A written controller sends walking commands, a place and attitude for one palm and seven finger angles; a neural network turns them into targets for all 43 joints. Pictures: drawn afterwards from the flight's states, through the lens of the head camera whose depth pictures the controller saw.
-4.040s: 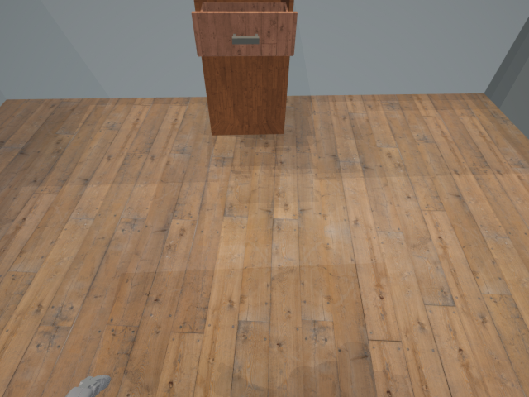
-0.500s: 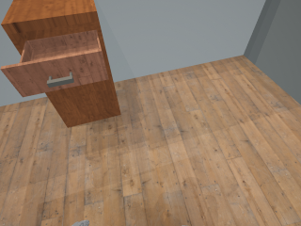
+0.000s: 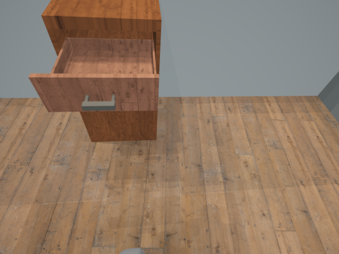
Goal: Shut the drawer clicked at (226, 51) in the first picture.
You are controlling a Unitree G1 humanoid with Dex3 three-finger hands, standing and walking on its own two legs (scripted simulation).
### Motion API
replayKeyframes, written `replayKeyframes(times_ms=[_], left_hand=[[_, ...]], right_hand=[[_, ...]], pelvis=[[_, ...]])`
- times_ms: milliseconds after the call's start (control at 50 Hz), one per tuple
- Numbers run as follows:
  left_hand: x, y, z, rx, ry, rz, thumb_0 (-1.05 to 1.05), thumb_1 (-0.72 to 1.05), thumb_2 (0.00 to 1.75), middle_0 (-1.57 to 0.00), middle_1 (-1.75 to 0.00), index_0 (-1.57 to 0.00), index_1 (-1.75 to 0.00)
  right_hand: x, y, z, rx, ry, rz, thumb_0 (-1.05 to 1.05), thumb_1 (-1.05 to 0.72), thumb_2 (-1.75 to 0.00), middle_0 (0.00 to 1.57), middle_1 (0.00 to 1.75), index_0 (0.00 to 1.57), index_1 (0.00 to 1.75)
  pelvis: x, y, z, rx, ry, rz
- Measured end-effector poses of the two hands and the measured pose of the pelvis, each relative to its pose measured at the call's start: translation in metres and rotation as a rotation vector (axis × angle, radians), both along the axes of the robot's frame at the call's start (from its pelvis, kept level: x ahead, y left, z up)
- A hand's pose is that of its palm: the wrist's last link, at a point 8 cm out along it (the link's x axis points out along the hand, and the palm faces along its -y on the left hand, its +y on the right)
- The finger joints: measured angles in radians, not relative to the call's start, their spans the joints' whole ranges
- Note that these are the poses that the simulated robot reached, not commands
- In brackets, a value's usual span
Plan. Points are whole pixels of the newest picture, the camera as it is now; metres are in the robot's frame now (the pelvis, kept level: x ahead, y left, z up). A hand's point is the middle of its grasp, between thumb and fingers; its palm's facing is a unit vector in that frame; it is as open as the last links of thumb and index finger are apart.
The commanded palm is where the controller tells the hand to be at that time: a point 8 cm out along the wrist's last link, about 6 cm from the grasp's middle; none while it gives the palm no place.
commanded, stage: turn to face it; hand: left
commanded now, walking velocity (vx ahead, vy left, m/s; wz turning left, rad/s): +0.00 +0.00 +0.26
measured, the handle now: (99, 101) +0.56 +0.29 -0.04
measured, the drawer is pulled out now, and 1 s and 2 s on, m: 0.30 0.30 0.30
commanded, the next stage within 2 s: take the last steps up to it in 0.18 s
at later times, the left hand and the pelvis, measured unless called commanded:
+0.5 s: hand out of the picture +0.07 +0.15 -0.14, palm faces +0.19 -0.95 -0.25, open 7.3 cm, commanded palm none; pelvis +0.05 -0.04 +0.02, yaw +8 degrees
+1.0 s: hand out of the picture +0.07 +0.22 -0.17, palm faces +0.22 -0.96 -0.15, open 7.4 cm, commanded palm none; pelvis +0.14 +0.06 +0.02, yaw +9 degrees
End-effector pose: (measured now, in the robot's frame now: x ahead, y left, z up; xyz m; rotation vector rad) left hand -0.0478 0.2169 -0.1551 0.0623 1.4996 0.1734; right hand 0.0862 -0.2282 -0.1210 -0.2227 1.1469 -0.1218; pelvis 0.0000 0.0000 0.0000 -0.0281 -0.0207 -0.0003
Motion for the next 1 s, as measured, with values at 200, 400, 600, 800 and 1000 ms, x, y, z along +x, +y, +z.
replayKeyframes(times_ms=[200,400,600,800,1000], left_hand=[[0.103,0.015,0.023,0.08,-0.224,-0.002,0.0,0.91,0.9,-0.2,-0.3,-0.2,-0.3],[0.129,-0.018,0.038,0.137,-0.311,-0.01,0.0,0.91,0.9,-0.2,-0.3,-0.2,-0.3],[0.063,-0.028,0.046,0.116,-0.165,0.119,0.0,0.92,0.9,-0.2,-0.3,-0.2,-0.3],[-0.002,-0.021,0.024,-0.012,0.088,0.252,0.01,0.91,0.9,-0.2,-0.3,-0.2,-0.3],[0.107,0.054,0.017,0.005,-0.016,0.14,0.01,0.91,0.9,-0.2,-0.3,-0.2,-0.3]], right_hand=[[0.005,-0.006,0.0,0.013,0.073,-0.012,0.0,-0.93,-0.9,0.2,0.3,0.2,0.3],[-0.001,-0.031,-0.028,0.09,0.143,-0.019,0.01,-0.91,-0.9,0.2,0.3,0.2,0.3],[0.024,-0.04,-0.011,0.069,0.188,0.055,0.01,-0.91,-0.9,0.19,0.3,0.2,0.3],[0.11,0.02,-0.001,0.015,0.103,0.171,0.01,-0.91,-0.9,0.19,0.3,0.2,0.3],[0.12,0.062,0.01,-0.008,0.063,0.069,-0.01,-0.94,-0.9,0.2,0.3,0.2,0.3]], pelvis=[[0.024,-0.005,0.011,0.023,0.004,0.056],[0.04,-0.036,0.005,0.045,-0.004,0.106],[0.062,-0.035,0.02,0.048,0.008,0.163],[0.095,0.017,0.01,0.012,0.022,0.183],[0.14,0.058,0.016,0.025,0.006,0.149]])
